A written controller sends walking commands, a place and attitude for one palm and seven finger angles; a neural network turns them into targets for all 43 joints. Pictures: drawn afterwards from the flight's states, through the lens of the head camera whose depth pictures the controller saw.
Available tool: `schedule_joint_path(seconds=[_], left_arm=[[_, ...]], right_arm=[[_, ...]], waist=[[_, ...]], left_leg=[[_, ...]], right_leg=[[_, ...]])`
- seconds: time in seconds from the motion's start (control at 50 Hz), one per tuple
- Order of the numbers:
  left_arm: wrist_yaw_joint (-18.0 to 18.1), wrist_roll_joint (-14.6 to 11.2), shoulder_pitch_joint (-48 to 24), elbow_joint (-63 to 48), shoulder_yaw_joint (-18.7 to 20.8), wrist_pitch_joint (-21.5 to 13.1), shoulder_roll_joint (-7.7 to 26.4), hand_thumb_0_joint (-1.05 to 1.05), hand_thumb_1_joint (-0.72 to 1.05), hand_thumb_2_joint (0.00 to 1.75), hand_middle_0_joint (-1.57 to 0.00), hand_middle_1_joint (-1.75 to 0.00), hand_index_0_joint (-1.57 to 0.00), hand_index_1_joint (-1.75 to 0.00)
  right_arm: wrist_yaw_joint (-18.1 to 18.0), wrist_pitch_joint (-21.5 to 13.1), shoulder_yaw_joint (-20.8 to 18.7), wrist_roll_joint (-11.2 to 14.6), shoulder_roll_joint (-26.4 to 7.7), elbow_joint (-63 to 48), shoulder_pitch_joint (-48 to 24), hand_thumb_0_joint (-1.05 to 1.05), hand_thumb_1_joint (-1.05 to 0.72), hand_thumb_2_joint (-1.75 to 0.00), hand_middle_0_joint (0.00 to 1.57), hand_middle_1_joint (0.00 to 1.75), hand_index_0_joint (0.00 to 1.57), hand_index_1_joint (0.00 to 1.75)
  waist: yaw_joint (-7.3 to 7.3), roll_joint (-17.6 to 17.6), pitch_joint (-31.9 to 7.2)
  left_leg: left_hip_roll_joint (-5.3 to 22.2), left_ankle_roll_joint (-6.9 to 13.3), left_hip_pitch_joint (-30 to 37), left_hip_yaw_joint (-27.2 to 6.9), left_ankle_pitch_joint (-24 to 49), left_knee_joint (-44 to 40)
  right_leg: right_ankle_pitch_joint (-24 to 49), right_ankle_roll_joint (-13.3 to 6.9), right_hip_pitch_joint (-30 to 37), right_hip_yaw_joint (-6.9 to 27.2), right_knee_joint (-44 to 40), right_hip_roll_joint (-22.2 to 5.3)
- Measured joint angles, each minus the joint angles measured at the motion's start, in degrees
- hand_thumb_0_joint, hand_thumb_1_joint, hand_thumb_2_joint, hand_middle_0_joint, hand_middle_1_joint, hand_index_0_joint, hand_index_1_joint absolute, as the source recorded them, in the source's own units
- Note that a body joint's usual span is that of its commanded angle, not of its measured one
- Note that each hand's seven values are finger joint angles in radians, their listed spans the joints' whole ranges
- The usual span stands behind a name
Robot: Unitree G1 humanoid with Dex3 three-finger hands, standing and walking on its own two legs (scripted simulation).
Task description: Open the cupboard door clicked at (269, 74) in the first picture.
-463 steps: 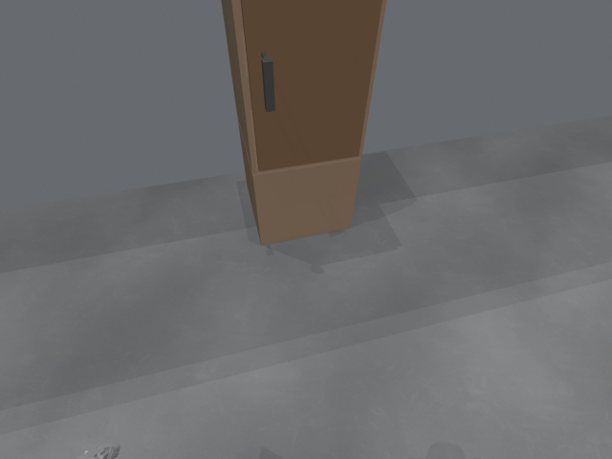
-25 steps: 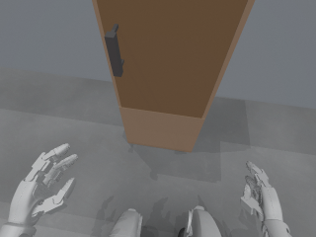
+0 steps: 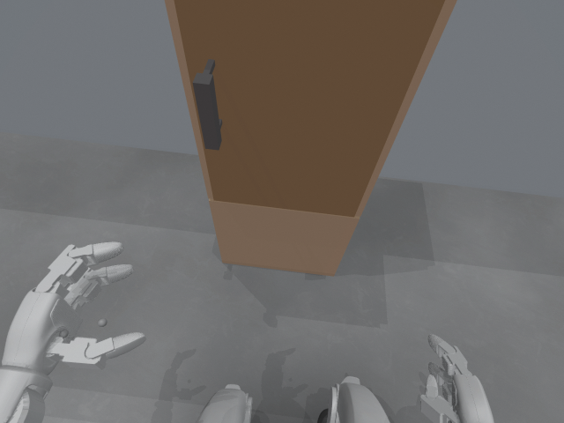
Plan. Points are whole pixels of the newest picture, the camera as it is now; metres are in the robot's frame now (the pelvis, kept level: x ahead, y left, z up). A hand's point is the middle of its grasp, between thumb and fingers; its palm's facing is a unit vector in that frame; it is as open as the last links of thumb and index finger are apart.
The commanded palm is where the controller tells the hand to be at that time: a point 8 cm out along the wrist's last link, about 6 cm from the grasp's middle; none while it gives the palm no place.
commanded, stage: raise the hand with hooked fingers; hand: left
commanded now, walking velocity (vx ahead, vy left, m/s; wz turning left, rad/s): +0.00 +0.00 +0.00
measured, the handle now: (211, 106) +0.59 +0.17 +0.07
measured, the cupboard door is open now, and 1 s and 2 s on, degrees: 0 0 0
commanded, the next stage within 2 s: move the hooked fingers beside the handle in 1.18 s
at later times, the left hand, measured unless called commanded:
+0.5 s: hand (94, 267) +0.28 +0.25 +0.08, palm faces -0.03 -1.00 -0.06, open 13.9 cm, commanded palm +0.26 +0.30 +0.08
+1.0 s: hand (103, 243) +0.31 +0.25 +0.09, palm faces -0.02 -1.00 -0.03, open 14.0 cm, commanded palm +0.28 +0.30 +0.09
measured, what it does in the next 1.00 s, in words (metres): stands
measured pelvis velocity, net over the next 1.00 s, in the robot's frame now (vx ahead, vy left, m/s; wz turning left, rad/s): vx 0.02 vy -0.02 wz -0.02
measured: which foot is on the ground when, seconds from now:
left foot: down 0.00-1.00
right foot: down 0.00-1.00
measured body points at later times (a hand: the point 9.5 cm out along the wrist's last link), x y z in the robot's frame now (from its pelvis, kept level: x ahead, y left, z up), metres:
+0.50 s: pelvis +0.01 -0.01 +0.02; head +0.08 +0.00 +0.47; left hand +0.28 +0.31 +0.08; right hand +0.18 -0.25 -0.05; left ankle -0.01 +0.11 -0.65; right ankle +0.07 -0.15 -0.65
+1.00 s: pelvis +0.02 -0.02 +0.03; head +0.09 -0.01 +0.47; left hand +0.30 +0.30 +0.09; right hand +0.16 -0.28 -0.05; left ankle -0.01 +0.11 -0.65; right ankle +0.07 -0.15 -0.65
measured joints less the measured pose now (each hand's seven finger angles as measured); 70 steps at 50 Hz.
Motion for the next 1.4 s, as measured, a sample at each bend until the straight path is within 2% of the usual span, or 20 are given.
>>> schedule_joint_path(seconds=[0.16,0.36,0.48,0.74,0.94,1.32,1.4], left_arm=[[0.1,-0.1,-2.6,2.6,1.1,0.9,1.5,0.00,-0.15,0.44,-0.27,-0.98,-0.27,-0.98],[-2.5,-0.6,-9.0,9.1,3.2,2.1,3.2,-0.01,-0.38,0.35,-0.29,-1.12,-0.29,-1.13],[-4.2,-1.0,-12.3,11.6,4.3,2.8,4.0,-0.01,-0.46,0.31,-0.30,-1.17,-0.29,-1.18],[-6.5,-1.1,-19.9,20.0,6.9,3.9,5.9,-0.01,-0.49,0.30,-0.30,-1.20,-0.30,-1.20],[-6.5,-1.1,-19.3,20.7,7.0,3.0,5.2,-0.01,-0.49,0.30,-0.30,-1.20,-0.30,-1.20],[-7.0,-0.9,-20.2,22.0,6.7,2.5,5.2,-0.02,-0.49,0.30,-0.30,-1.20,-0.30,-1.20],[-6.6,-0.3,-23.2,24.0,6.2,2.6,5.5,-0.02,-0.50,0.30,-0.30,-1.20,-0.30,-1.20]], right_arm=[[-0.2,0.5,-0.1,0.2,-0.9,-1.0,0.7,0.01,-0.90,-0.90,0.21,0.30,0.20,0.30],[-0.5,1.1,1.1,0.1,-1.0,-1.2,0.7,0.01,-0.90,-0.90,0.21,0.30,0.20,0.30],[-0.6,1.4,1.4,0.1,-0.8,-0.9,0.8,0.01,-0.90,-0.90,0.21,0.30,0.20,0.30],[-1.3,3.4,1.3,0.3,-1.7,-0.7,1.8,0.01,-0.90,-0.90,0.21,0.30,0.20,0.30],[-1.0,4.3,0.7,0.2,-1.9,-1.5,3.0,0.01,-0.90,-0.90,0.21,0.30,0.20,0.30],[-1.4,4.4,1.6,0.2,-1.2,-1.6,2.1,0.01,-0.90,-0.90,0.21,0.30,0.20,0.30],[-1.9,4.1,1.7,0.2,-1.4,-1.1,2.0,0.01,-0.90,-0.90,0.21,0.30,0.20,0.30]], waist=[[-0.71,-0.3,0.1],[-0.32,0.0,0.7],[-0.25,0.3,0.7],[-0.67,0.4,0.9],[-1.35,0.0,0.9],[-0.87,0.0,1.0],[-0.56,-0.1,1.1]], left_leg=[[0.1,-0.1,2.8,0.0,1.0,-2.9],[0.4,-0.6,4.7,-0.3,1.6,-5.1],[0.7,-0.8,6.0,-0.2,1.9,-6.6],[1.0,-1.3,7.7,0.4,3.0,-9.4],[1.1,-1.3,8.5,1.0,3.5,-10.6],[0.9,-1.0,8.1,0.8,3.4,-9.8],[0.7,-0.9,7.4,0.5,3.3,-9.2]], right_leg=[[0.8,0.0,2.9,-0.1,-2.8,0.3],[1.1,-0.4,4.7,-0.5,-4.7,0.6],[1.3,-0.6,5.7,-0.4,-5.8,0.9],[2.0,-1.0,6.9,0.0,-7.6,1.3],[2.4,-1.1,7.2,0.6,-8.5,1.6],[2.7,-0.8,7.2,0.5,-8.3,1.3],[2.6,-0.7,6.7,0.2,-7.9,1.1]])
